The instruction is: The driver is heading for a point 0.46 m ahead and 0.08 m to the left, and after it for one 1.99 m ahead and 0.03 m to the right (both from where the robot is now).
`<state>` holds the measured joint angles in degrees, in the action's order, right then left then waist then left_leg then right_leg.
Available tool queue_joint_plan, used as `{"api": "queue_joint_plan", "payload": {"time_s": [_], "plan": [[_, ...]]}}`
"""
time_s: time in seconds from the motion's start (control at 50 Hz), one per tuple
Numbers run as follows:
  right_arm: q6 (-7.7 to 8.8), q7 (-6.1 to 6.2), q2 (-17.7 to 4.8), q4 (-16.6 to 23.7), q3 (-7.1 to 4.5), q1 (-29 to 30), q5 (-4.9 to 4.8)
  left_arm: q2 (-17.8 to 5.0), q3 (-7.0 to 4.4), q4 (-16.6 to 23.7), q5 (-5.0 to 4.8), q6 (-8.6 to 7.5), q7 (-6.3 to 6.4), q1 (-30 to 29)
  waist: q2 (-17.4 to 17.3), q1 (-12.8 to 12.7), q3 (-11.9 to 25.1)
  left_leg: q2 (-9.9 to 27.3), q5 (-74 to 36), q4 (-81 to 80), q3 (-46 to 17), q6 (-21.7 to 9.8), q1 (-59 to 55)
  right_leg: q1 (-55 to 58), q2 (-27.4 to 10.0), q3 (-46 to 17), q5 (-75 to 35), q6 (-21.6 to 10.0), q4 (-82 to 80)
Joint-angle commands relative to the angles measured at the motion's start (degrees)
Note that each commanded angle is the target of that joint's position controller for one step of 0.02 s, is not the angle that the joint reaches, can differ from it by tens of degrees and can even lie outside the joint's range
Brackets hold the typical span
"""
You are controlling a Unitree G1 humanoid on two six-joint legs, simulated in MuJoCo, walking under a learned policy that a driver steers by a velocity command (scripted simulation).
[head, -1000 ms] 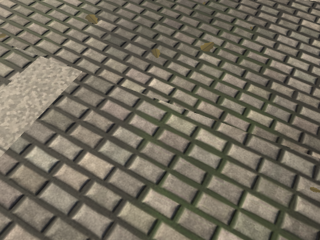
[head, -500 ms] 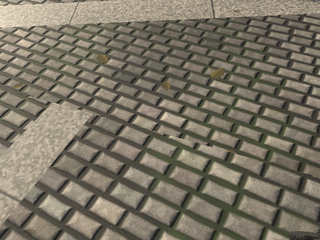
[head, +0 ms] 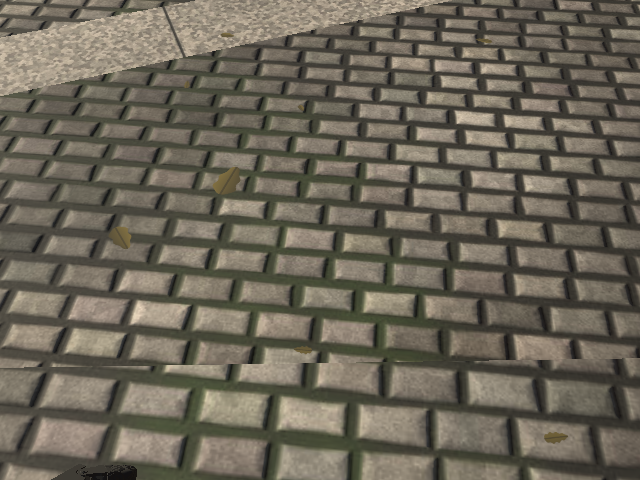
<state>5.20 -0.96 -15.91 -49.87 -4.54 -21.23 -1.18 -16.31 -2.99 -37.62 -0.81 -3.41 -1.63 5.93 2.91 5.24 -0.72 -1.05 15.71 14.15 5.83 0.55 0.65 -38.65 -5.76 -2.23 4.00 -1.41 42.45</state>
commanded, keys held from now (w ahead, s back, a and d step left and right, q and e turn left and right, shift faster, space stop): w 0.06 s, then w+q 0.42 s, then q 0.08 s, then e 0.44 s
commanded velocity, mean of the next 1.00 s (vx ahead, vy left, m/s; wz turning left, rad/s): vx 0.34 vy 0.00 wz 0.09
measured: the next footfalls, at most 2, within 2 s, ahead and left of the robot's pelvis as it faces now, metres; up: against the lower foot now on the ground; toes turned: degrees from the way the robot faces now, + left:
right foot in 0.12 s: +0.24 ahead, -0.14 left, +0.00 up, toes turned -3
left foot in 0.64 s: +0.49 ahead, +0.13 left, +0.00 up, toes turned +16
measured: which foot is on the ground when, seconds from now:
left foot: down 0.00-0.12, up 0.14-0.62, down 0.64-1.00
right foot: up 0.00-0.10, down 0.12-0.66, up 0.68-1.00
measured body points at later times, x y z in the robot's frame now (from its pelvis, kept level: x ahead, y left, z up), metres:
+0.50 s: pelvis +0.26 -0.04 +0.00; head +0.28 -0.04 +0.45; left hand +0.25 +0.24 -0.12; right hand +0.46 -0.27 -0.11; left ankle +0.41 +0.15 -0.68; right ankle +0.20 -0.14 -0.74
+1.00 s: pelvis +0.41 +0.03 +0.00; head +0.44 +0.03 +0.45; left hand +0.46 +0.32 -0.12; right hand +0.57 -0.21 -0.12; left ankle +0.45 +0.12 -0.74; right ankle +0.47 -0.13 -0.69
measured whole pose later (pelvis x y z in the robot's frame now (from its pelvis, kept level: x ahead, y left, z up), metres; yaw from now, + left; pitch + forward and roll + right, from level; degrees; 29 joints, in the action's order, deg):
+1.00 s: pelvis +0.41 +0.03 +0.00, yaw +7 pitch +1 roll +1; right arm 0.9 1.4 -12.7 -48.9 -3.1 -6.6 1.2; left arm -16.5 -5.0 -45.4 -1.0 3.8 3.1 12.6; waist 1.9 -0.3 -3.8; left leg 0.3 7.5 22.5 10.1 -3.4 15.7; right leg -30.2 -5.4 -2.2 20.1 3.3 53.7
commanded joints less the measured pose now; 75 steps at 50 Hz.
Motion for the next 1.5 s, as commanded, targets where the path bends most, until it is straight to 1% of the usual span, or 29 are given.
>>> {"api": "queue_joint_plan", "payload": {"time_s": [0.02,0.06,0.1,0.12,0.14,0.16,0.18,0.22,0.32,0.54,0.6,0.64,0.66,0.68,0.7,0.72,0.74,0.78,0.82,0.88,1.04,1.14,1.16,1.18,1.2,1.22,1.26,1.3,1.5], "plan": [[0.51,0.1,-10.36,3.37,-1.83,3.64,-1.03,-2.41,-0.1,5.16,-0.29,-0.75,-0.78,-3.7,-6.55,-2.51,-2.97,15.72,-18.58,-4.53,-7.51,-10.57,4.59,5.3,1.14,1.92,-1.64,-1.31,-5.85],[-0.36,0.26,-11.38,2.28,-1.9,2.54,-1.15,-3.9,-0.77,5.94,-0.1,-0.76,-0.85,-3.54,-7.05,-3.7,-2.03,16.82,-25.27,-0.76,-7.21,-9.44,0.97,8.46,2.95,3.44,1.78,-2.97,-8.79],[-1.23,0.52,-10.21,1.53,-0.95,1.93,-0.95,-7.45,-3.12,2.6,0.51,-0.68,-0.2,8.77,-6.42,-10.64,5.17,12.72,-39.31,15.57,-4.16,-6.91,4.25,28.1,6.67,6.48,0.5,-5.36,-12.39],[-1.02,0.64,-7.3,2.63,0.42,1.5,0.29,-11.83,-4.6,1.15,1.0,-0.39,0.74,18.47,-1.52,-14.48,12.78,9.58,-25.92,33.15,-2.12,-4.2,15.68,44.92,-2.95,-3.93,-2.02,-8.71,-10.88],[-0.06,0.41,0.0,3.76,2.62,-5.57,0.67,-16.83,-4.95,1.41,1.68,-0.21,0.99,20.08,13.29,-10.14,21.19,-0.17,15.11,54.43,-4.48,-0.7,34.89,59.69,-18.61,-31.74,7.78,-17.17,-18.25],[0.72,0.3,-6.45,2.58,1.08,-3.09,-0.93,-11.78,-3.84,1.43,1.27,-0.4,0.72,21.42,7.75,-13.13,23.16,0.72,17.47,61.96,-13.39,-1.16,39.4,57.77,-18.99,-38.37,13.89,-17.02,-23.17],[0.77,0.3,-8.73,4.29,0.17,1.54,-2.17,-9.36,-2.93,0.98,1.05,-0.61,0.63,18.22,5.76,-12.29,13.79,3.33,13.55,63.47,-12.35,-1.59,44.15,51.74,-17.07,-28.77,12.64,-14.32,-23.48],[0.19,0.82,-7.5,4.84,0.05,5.22,-0.78,-5.61,-1.89,0.89,1.29,-1.03,0.31,11.35,2.51,-8.59,6.0,7.63,5.16,57.84,-10.99,-1.69,41.31,38.3,-12.11,-16.57,7.06,-11.51,-26.31],[-3.56,1.2,-3.49,4.13,-0.01,3.76,-0.85,-4.09,-2.25,-1.67,1.88,-3.32,0.57,8.24,0.97,-4.42,0.73,8.9,-4.17,51.33,-13.07,-0.96,36.86,28.76,-10.08,-3.44,-0.75,-10.95,-34.34],[-3.38,-2.04,-0.88,10.39,1.16,19.64,0.7,-7.67,-4.15,-6.4,0.65,-0.98,2.75,12.61,-0.76,-8.97,-6.29,5.78,-17.05,24.19,-4.47,-2.66,38.32,37.36,-10.0,13.35,-18.74,-7.12,-29.52],[-3.41,-2.34,-2.2,11.33,0.23,16.55,1.13,-9.46,-4.48,-7.25,-0.79,0.24,3.3,13.12,2.08,-6.29,-1.47,0.98,-9.53,21.88,-1.61,-4.96,28.47,39.24,-10.16,13.02,-38.84,-5.71,-19.92],[-3.16,-1.23,-6.62,7.7,-1.99,3.58,1.39,-8.93,-3.8,-7.94,-1.35,0.35,3.02,12.16,0.23,1.14,5.77,-1.82,-22.48,12.63,-2.02,-7.87,9.49,35.59,-5.81,14.34,-36.5,-2.11,-2.73],[-3.33,0.27,-12.55,6.61,-2.99,-2.38,2.55,-5.15,-2.25,-6.74,0.9,-0.22,2.81,12.89,-8.9,2.19,13.48,10.57,-52.84,17.14,-15.66,-12.36,-7.85,22.32,-1.4,13.96,-5.62,1.36,16.56],[-3.06,0.42,-12.97,7.19,-1.67,0.29,3.48,0.49,0.05,-8.37,0.34,-0.77,1.48,23.96,-16.96,-3.88,26.01,28.59,-66.72,17.37,-37.33,-26.72,-22.56,8.42,6.96,2.85,39.5,4.02,36.17],[-3.49,-0.18,-9.16,7.73,-1.22,-0.87,2.6,-6.46,-1.89,-10.02,-2.0,-0.69,1.49,19.55,-8.16,1.34,28.62,25.3,-56.74,13.21,-32.94,-24.73,-15.93,9.81,6.73,-7.91,37.41,3.74,37.21],[-3.42,-0.45,-8.07,6.96,-0.89,2.93,2.01,-7.5,-2.44,-8.05,-3.21,0.02,1.82,13.9,-8.68,0.16,18.87,22.63,-46.67,11.39,-24.74,-20.9,-10.59,4.53,4.42,-6.11,36.19,3.1,35.44],[-3.08,-0.61,-6.1,6.38,-0.31,6.79,1.28,-6.19,-2.31,-8.0,-2.1,0.86,2.9,11.64,-4.61,-2.01,11.9,19.64,-36.87,8.49,-20.84,-17.34,-2.04,4.0,2.16,-4.03,32.28,3.07,30.37],[-2.48,-0.63,-2.75,6.14,0.6,12.87,2.38,-5.61,-2.94,-9.68,-0.64,3.61,4.27,14.2,-7.21,-6.16,6.35,16.79,-29.16,3.24,-14.92,-14.61,12.62,12.85,0.41,-3.54,24.44,3.88,26.17],[-1.63,-0.61,-2.7,6.16,0.57,16.23,3.45,-4.12,-3.04,-10.2,-0.59,5.32,4.87,16.69,-8.38,-7.87,5.38,16.24,-27.42,0.7,-11.58,-15.07,17.33,16.08,1.11,-2.54,21.11,4.56,24.54],[-1.76,1.03,-4.68,5.15,-0.13,16.32,3.07,-4.86,-3.38,-7.82,-0.28,6.11,5.53,13.18,-8.2,-7.26,5.31,17.03,-24.02,0.04,-8.76,-15.02,14.39,12.28,0.56,-2.49,17.69,4.81,19.35],[-5.58,3.57,-7.69,4.21,-1.36,16.82,2.09,-4.37,-2.89,-2.14,0.16,6.95,3.43,5.63,-8.11,-4.84,3.75,19.64,-11.03,-0.89,-5.91,-14.33,8.42,11.55,-0.22,2.0,16.42,4.3,7.52],[-6.9,2.7,-8.7,3.95,-1.98,18.8,-0.31,-4.13,-3.07,-2.17,0.02,7.17,1.83,9.3,-9.66,-7.34,4.14,19.76,-15.79,7.74,-2.25,-9.77,7.32,20.62,2.46,7.12,12.5,0.53,-8.96],[-7.08,2.54,-7.94,2.92,-1.93,17.46,-0.75,-5.07,-3.52,-2.86,0.45,7.01,1.86,11.26,-8.09,-7.95,4.07,17.72,-12.22,12.22,-0.62,-6.56,9.31,24.83,3.89,6.63,5.91,-1.44,-15.3],[-7.18,2.26,-5.44,2.32,-1.48,15.27,0.07,-9.76,-4.83,-2.54,0.91,6.68,2.5,12.37,2.16,-6.99,3.22,12.15,-3.23,24.37,4.19,-1.55,16.38,30.16,-1.94,-4.38,-8.07,-4.96,-21.89],[-6.67,2.2,-3.1,6.28,-0.73,19.3,2.43,-17.22,-6.15,-0.97,1.34,6.33,3.18,12.09,17.84,-5.77,2.03,2.06,20.42,39.96,5.18,3.93,34.9,36.03,-15.2,-25.24,-25.7,-15.38,-22.48],[-6.18,2.4,-5.08,7.74,-1.24,24.48,2.36,-15.31,-5.49,-0.62,2.9,4.92,2.44,13.58,10.57,-9.66,6.33,0.62,24.26,50.42,-5.68,3.51,37.42,34.59,-16.4,-27.12,-24.49,-20.43,-23.57],[-6.39,3.08,-6.48,6.35,-2.0,22.11,0.49,-12.78,-4.8,0.49,1.69,3.1,2.41,7.27,3.74,-6.0,5.46,2.41,14.46,54.11,-8.97,2.08,39.54,35.4,-10.7,-17.46,-21.1,-14.66,-22.0],[-6.52,3.81,-7.78,5.59,-2.58,20.68,1.38,-9.11,-3.43,1.24,-0.05,3.3,3.18,4.48,3.36,-4.79,6.11,2.98,8.99,53.03,-10.11,2.36,37.63,34.63,-8.32,-14.68,-22.31,-11.8,-21.17],[-5.97,2.46,-5.52,6.75,-1.15,21.74,0.77,-10.55,-3.26,2.63,1.04,4.94,4.21,5.3,4.97,-7.05,6.3,1.07,2.42,32.14,-10.35,3.63,27.72,32.69,-5.48,-17.33,-11.8,-11.87,-21.35]]}}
